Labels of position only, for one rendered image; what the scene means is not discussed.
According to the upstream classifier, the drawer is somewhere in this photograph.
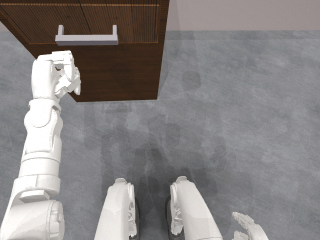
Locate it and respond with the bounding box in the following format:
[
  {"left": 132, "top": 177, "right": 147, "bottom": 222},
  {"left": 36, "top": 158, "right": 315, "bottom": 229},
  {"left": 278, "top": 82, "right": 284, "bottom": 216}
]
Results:
[{"left": 0, "top": 3, "right": 159, "bottom": 43}]

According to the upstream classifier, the left robot upper arm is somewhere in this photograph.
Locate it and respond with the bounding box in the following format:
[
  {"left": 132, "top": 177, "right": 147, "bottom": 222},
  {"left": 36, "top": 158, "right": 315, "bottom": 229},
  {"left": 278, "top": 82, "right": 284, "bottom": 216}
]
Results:
[{"left": 2, "top": 199, "right": 65, "bottom": 240}]

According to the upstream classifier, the robot right foot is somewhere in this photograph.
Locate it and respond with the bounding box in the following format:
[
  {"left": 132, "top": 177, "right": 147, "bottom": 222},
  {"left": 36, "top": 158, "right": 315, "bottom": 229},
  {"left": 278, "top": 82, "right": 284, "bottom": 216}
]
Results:
[{"left": 165, "top": 195, "right": 182, "bottom": 240}]

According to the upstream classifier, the cabinet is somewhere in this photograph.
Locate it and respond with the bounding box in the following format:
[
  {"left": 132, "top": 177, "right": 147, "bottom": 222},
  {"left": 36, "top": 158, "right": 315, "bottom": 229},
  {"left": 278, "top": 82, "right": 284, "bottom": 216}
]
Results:
[{"left": 0, "top": 0, "right": 170, "bottom": 102}]

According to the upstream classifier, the robot left forearm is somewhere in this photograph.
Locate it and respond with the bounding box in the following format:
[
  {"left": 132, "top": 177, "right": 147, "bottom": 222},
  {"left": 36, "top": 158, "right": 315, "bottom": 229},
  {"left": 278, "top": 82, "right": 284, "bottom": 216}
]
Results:
[{"left": 0, "top": 98, "right": 63, "bottom": 240}]

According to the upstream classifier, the left robot hand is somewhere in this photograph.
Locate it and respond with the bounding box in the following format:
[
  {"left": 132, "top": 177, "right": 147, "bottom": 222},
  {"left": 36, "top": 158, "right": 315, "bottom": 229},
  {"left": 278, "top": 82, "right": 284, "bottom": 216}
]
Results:
[{"left": 31, "top": 50, "right": 81, "bottom": 104}]

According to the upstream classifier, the robot left thigh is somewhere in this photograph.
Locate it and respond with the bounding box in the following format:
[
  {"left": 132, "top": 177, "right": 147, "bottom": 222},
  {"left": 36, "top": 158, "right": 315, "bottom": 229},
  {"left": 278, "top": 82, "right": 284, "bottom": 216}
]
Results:
[{"left": 94, "top": 182, "right": 135, "bottom": 240}]

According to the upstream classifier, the handle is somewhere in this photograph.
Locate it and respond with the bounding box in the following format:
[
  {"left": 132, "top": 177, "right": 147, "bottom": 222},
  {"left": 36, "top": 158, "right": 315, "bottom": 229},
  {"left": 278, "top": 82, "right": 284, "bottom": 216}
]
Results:
[{"left": 55, "top": 25, "right": 119, "bottom": 46}]

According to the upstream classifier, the right robot hand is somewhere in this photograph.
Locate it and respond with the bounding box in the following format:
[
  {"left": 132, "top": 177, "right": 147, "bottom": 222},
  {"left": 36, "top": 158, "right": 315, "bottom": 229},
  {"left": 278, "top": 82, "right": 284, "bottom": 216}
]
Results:
[{"left": 231, "top": 212, "right": 269, "bottom": 240}]

